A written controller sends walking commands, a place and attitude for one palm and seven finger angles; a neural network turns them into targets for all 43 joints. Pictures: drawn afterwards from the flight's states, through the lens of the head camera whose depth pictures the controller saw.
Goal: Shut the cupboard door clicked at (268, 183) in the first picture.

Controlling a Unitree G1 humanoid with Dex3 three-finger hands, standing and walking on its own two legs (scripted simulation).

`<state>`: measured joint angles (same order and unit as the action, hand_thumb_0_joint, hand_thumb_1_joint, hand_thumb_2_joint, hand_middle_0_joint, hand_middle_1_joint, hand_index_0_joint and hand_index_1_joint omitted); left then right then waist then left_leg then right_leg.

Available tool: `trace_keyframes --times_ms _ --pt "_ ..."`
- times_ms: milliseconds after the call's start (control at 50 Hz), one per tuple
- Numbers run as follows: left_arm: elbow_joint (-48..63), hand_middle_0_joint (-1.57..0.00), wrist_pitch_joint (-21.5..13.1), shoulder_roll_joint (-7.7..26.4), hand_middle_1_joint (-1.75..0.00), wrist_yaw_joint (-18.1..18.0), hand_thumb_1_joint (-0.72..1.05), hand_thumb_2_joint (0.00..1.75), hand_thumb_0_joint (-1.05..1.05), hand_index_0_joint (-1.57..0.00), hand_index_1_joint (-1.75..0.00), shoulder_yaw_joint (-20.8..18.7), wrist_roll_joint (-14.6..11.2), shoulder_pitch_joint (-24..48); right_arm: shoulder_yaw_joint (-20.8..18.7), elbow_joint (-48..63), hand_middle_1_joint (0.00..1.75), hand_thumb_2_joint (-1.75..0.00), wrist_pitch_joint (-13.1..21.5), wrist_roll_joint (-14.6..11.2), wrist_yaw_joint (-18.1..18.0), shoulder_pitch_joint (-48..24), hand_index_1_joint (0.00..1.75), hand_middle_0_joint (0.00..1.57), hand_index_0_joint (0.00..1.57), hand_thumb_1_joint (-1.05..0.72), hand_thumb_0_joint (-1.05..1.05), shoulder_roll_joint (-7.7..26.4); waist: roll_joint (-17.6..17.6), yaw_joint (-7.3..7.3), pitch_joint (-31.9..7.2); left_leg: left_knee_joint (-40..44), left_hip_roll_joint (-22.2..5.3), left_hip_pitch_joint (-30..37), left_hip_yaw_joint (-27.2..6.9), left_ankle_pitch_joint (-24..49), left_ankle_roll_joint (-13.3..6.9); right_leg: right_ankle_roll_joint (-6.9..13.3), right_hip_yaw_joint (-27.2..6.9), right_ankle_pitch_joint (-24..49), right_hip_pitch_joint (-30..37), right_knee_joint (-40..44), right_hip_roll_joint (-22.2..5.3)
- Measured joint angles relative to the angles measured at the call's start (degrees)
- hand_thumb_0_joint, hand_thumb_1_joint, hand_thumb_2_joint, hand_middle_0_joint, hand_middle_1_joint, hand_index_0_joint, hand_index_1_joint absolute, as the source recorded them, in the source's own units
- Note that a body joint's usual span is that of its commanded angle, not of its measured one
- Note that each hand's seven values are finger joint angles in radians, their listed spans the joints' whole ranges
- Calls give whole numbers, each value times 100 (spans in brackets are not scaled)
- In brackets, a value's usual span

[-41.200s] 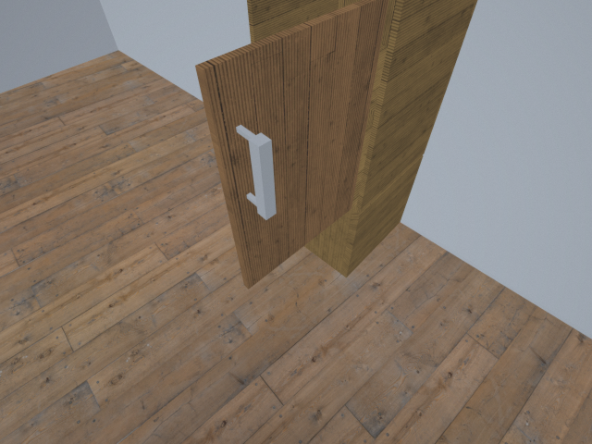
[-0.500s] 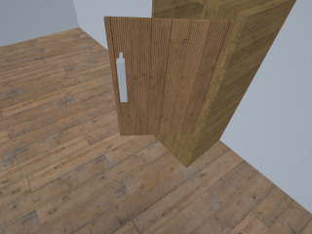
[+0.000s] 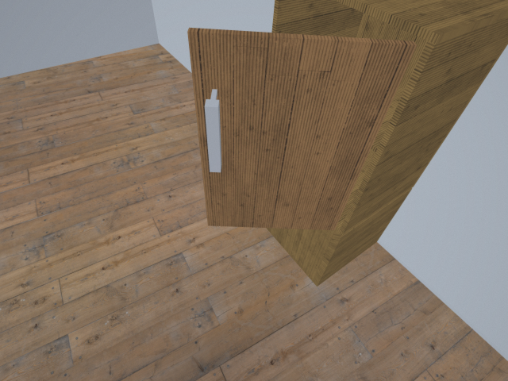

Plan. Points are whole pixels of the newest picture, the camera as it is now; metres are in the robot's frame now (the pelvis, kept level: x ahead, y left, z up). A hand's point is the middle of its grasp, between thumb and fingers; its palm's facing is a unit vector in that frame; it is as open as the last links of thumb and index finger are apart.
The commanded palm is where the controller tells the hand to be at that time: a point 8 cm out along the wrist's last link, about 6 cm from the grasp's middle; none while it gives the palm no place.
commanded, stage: shuffle to correct the standing spot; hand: left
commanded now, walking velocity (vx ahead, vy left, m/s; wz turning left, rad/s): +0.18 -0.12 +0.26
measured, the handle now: (215, 132) +0.58 +0.13 +0.06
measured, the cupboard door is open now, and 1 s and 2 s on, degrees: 54 54 54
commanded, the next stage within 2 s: come to a stop and stand still in 0.42 s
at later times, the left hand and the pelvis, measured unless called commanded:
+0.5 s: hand (173, 366) +0.18 +0.16 -0.17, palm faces +0.05 -0.97 -0.24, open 7.3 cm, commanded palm none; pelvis +0.12 -0.05 -0.01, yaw +3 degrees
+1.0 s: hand (187, 349) +0.21 +0.14 -0.17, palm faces +0.11 -0.96 -0.27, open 7.3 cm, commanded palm none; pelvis +0.18 -0.07 +0.00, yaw +4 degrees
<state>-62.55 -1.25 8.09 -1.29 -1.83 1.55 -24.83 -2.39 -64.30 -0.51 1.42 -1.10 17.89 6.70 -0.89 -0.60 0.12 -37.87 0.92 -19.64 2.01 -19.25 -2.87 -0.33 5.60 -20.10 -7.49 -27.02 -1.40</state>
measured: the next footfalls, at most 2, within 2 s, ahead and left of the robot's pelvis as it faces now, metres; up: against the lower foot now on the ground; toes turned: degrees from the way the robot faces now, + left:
right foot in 0.46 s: +0.22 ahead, -0.18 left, +0.00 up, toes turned +0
left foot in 0.68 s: +0.21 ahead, +0.04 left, +0.00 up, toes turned +8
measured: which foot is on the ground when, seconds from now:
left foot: down 0.00-0.46, up 0.48-0.66, down 0.68-0.98, up 1.00-1.00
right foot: down 0.00-0.10, up 0.12-0.44, down 0.46-1.00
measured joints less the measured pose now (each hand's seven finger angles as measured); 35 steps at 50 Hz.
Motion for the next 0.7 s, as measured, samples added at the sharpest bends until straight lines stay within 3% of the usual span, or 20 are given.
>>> trace_keyframes --times_ms 40,100,180,240,340,440,460,520,580,620,680,700 --pt "-34 -19 -27 -23 -30 -13 91 90 0 -20 -30 -6 27 -45 -20 56 30 -90 9 -2 18 -31 30 20 20 -91 1 28 -24 10 62 -437 -131 -162 168 -274 20 2 102 -128 115 -43 -9" --pt "-96 -19 1 -61 -30 15 91 90 0 -20 -30 12 12 -93 -15 196 30 -90 146 7 26 -87 30 19 20 -91 1 82 -107 44 173 161 -212 14 368 188 -12 -52 182 -494 116 -510 -122" --pt "-158 -20 194 -61 -30 95 91 90 1 -20 -30 16 13 159 6 300 30 -90 341 57 -68 -234 30 19 20 -91 1 29 -321 69 312 139 -95 197 581 75 -92 82 -205 -729 -961 -2807 -254" --pt "-11 -20 222 -5 -30 150 91 90 1 -20 -30 -31 13 538 53 296 30 -90 387 49 -110 -199 30 19 20 -91 1 -37 -298 105 351 656 -97 471 544 252 -17 43 -256 -290 -1657 -3331 -292" --pt "278 -20 240 201 -30 152 95 90 3 -20 -30 -137 27 1017 35 176 30 -90 303 62 -93 -67 30 20 20 -91 0 -90 -123 139 307 1269 -228 859 420 419 115 -57 -205 232 -1962 -2178 -427" --pt "496 -19 167 400 -30 226 95 90 2 -20 -30 -198 -1 1286 -54 121 30 -90 185 84 -61 49 30 20 20 -90 1 -39 57 256 345 1049 -408 996 273 93 360 -54 -43 650 -1451 -635 -386" --pt "553 -19 117 452 -30 230 94 90 2 -20 -30 -197 -1 1288 -60 122 30 -90 166 77 -50 112 30 20 20 -90 1 -33 29 260 319 814 -414 940 246 -79 407 6 -47 705 -1254 -301 -376" --pt "591 -19 7 361 -30 146 93 90 1 -20 -30 -184 -2 1390 -74 81 30 -90 -1 34 -38 36 30 20 20 -90 1 140 235 212 391 -806 -548 347 77 -1050 289 36 110 746 -1231 -570 -224" --pt "600 -19 22 206 -30 55 93 90 1 -20 -30 -146 7 1308 -107 132 30 -90 -98 31 -32 -167 30 20 20 -90 1 274 235 148 406 -2031 -517 -261 123 -1106 253 72 193 580 -1002 -443 -122" --pt "527 -19 55 106 -30 8 92 90 1 -20 -30 -87 26 1225 -100 240 30 -90 -69 16 -42 -312 30 19 20 -91 1 326 163 126 396 -1739 -468 -358 212 -903 309 53 185 584 -861 -302 -89" --pt "369 -20 117 76 -30 -44 94 90 1 -20 -30 -35 -10 1110 -48 384 30 -90 60 -28 -63 -490 30 19 19 -91 1 350 112 96 393 -122 -396 -2 253 149 397 16 160 448 -748 -359 -8" --pt "324 -20 148 78 -30 -28 94 90 1 -20 -30 -12 -38 1082 -36 396 30 -90 96 -35 -67 -536 30 19 19 -91 1 339 104 82 386 169 -396 162 257 200 267 -10 159 354 -734 -448 16"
